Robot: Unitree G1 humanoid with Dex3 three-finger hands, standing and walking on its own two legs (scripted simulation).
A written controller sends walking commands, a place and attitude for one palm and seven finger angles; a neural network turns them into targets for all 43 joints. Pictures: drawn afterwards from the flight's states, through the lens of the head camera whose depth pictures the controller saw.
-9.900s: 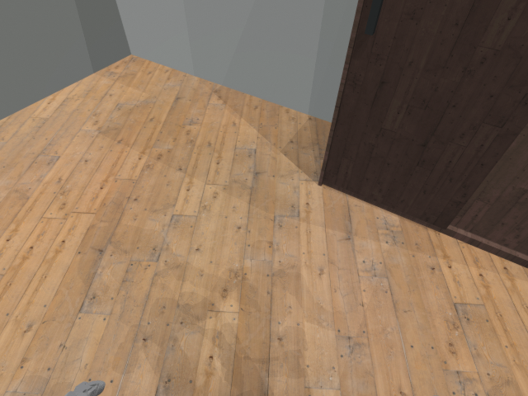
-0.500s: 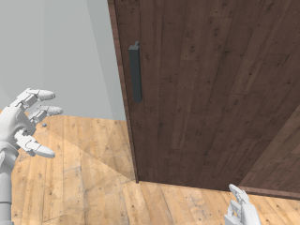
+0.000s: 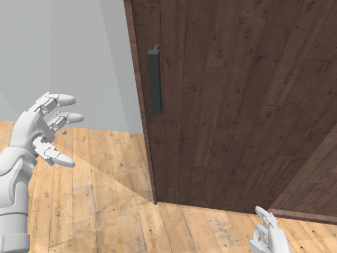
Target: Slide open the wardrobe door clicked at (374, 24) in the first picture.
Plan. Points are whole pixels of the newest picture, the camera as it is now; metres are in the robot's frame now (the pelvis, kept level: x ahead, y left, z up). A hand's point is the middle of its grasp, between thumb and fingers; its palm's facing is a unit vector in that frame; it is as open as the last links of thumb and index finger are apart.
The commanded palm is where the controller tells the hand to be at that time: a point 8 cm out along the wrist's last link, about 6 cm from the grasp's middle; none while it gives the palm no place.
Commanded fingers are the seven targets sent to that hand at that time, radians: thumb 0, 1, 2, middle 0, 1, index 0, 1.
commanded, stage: move the hooked fingers beside the handle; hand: left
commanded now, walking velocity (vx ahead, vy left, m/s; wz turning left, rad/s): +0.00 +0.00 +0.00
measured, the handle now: (156, 81) +0.53 +0.10 +0.15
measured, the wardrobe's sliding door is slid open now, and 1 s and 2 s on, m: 0.00 0.00 0.00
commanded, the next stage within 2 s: none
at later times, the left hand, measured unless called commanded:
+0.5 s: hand (95, 113) +0.36 +0.21 +0.17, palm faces -0.02 -1.00 -0.01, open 14.0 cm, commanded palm +0.34 +0.26 +0.17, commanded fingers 0.00 -0.50 0.30 -0.30 -1.20 -0.30 -1.20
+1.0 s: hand (117, 97) +0.44 +0.18 +0.16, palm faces -0.03 -1.00 +0.00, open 14.0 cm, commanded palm +0.42 +0.24 +0.16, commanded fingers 0.00 -0.50 0.30 -0.30 -1.20 -0.30 -1.20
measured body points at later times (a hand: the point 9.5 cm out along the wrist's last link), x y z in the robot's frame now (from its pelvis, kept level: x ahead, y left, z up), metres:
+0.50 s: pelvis +0.00 +0.00 +0.00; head +0.00 -0.01 +0.45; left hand +0.36 +0.27 +0.17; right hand +0.16 -0.24 -0.08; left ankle +0.05 +0.13 -0.74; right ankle -0.03 -0.11 -0.74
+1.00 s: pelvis +0.01 +0.00 +0.00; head +0.03 -0.01 +0.45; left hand +0.43 +0.24 +0.16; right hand +0.11 -0.27 -0.11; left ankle +0.05 +0.13 -0.74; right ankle -0.03 -0.11 -0.74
